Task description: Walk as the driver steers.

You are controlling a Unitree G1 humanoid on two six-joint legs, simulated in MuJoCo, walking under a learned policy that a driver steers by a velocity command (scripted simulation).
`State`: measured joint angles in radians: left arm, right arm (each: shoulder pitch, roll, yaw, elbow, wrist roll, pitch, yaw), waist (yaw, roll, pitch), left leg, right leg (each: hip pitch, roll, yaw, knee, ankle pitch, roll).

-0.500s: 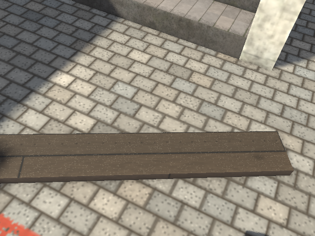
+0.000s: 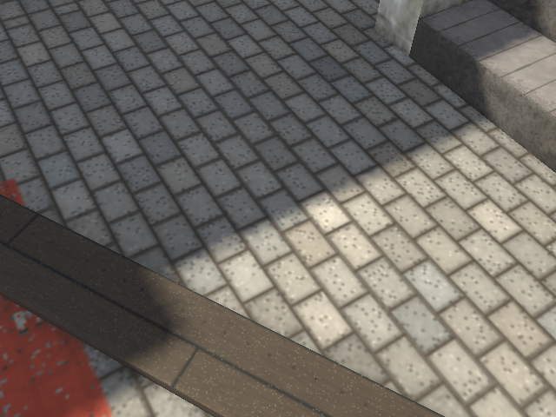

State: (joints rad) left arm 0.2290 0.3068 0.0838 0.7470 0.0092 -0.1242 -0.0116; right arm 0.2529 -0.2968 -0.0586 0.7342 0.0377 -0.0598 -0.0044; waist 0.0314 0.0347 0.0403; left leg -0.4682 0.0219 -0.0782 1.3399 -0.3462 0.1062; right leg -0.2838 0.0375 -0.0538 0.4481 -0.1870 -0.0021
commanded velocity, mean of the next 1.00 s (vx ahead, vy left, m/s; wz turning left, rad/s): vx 1.00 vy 0.00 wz -0.63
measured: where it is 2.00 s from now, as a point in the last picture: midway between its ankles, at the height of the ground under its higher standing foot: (442, 204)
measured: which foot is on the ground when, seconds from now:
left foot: up 0.00-0.20, down 0.22-0.62, up 0.64-1.00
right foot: down 0.00-0.28, up 0.30-0.62, down 0.64-1.00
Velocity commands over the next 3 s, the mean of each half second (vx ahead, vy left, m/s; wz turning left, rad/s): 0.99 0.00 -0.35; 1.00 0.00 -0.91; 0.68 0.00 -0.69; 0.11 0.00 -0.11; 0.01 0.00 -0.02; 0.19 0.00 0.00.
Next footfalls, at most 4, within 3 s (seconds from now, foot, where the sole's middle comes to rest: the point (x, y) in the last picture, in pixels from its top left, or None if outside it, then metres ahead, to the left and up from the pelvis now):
0.22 left None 0.43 0.19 -0.73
0.64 right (328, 377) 0.54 -0.08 -0.72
1.02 left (333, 236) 0.98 -0.12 -0.77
1.42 right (476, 229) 1.03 -0.54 -0.77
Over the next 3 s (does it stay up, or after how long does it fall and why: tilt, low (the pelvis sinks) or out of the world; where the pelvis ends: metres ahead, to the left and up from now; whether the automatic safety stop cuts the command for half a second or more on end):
stays up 1.13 -0.50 0.01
